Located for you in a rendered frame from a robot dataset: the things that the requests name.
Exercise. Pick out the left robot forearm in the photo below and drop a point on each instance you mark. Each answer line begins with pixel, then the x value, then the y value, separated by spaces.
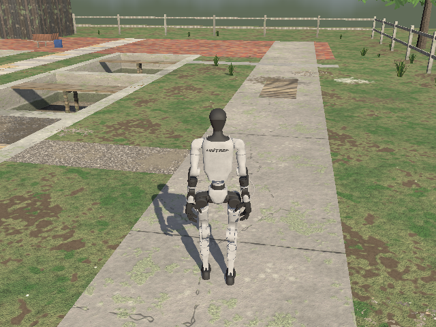
pixel 191 188

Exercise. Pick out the right robot upper arm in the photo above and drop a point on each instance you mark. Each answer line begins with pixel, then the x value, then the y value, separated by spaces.
pixel 240 156

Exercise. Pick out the right robot hand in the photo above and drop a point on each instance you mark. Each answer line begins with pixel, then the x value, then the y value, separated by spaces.
pixel 247 210

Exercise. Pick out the left robot hand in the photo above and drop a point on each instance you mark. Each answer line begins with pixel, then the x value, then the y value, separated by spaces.
pixel 190 213

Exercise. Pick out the left robot upper arm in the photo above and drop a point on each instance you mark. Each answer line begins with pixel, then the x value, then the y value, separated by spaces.
pixel 195 156

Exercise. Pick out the robot right foot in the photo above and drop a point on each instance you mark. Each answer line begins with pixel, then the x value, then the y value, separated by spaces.
pixel 230 279

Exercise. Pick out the right robot forearm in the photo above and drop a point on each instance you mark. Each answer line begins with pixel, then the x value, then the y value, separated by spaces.
pixel 244 187

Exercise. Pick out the robot right thigh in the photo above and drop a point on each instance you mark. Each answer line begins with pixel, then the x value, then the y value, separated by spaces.
pixel 233 200

